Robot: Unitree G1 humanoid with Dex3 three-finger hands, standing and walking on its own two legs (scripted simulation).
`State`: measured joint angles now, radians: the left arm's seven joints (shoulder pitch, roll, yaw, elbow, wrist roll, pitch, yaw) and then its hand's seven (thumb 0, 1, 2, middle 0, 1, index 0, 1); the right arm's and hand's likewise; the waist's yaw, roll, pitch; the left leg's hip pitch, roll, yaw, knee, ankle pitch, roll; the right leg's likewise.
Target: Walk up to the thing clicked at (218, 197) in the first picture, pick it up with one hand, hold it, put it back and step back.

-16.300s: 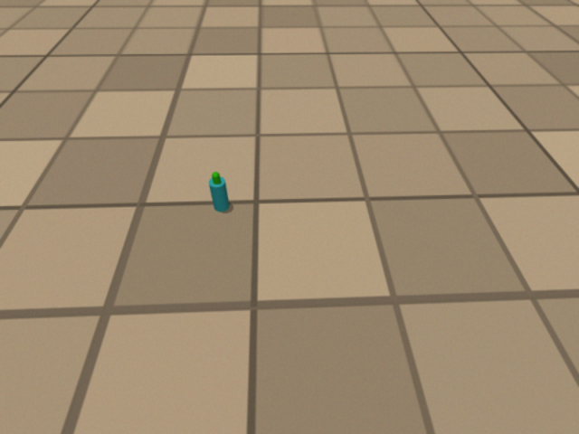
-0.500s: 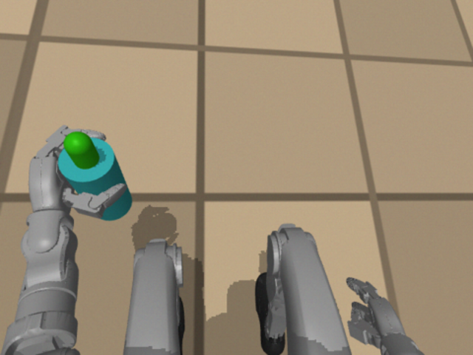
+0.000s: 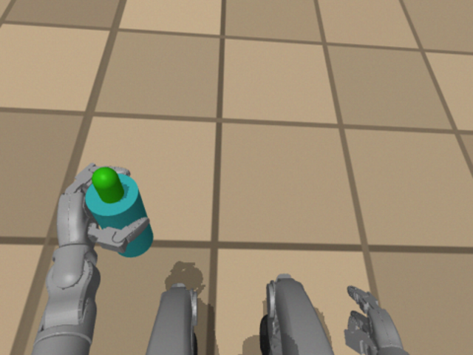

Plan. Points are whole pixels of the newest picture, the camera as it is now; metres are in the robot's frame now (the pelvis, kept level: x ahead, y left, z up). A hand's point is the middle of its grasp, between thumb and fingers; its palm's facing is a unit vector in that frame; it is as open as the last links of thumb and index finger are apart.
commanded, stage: lift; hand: left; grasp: from the side
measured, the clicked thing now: (120, 211) +0.36 +0.19 -0.02
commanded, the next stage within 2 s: hold in 1.22 s
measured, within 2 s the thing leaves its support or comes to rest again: neither
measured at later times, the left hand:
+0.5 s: hand (101, 190) +0.35 +0.18 +0.09, palm faces +0.11 -0.99 -0.04, open 10.4 cm
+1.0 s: hand (101, 162) +0.36 +0.16 +0.14, palm faces +0.10 -0.99 -0.03, open 10.4 cm
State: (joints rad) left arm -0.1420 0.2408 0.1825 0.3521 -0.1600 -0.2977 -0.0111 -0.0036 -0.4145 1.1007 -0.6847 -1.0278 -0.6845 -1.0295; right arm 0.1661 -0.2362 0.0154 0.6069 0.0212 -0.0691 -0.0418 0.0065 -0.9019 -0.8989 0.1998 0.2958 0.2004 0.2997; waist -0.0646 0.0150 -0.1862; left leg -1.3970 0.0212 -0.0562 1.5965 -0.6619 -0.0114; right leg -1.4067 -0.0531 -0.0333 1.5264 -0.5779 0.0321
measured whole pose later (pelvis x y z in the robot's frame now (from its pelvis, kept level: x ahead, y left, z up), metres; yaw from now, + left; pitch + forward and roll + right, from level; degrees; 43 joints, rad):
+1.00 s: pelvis +0.03 -0.01 +0.13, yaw +1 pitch +11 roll -1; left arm -0.11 0.21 0.12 0.48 -0.16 -0.33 -0.03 0.00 -0.41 1.10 -0.68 -1.03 -0.68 -1.03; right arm 0.22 -0.22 0.03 0.65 -0.01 -0.06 -0.06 0.01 -0.90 -0.90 0.20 0.30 0.20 0.30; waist -0.04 0.00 -0.06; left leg -0.70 0.04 -0.04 1.01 -0.49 -0.02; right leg -0.72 -0.03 -0.04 0.96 -0.42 0.02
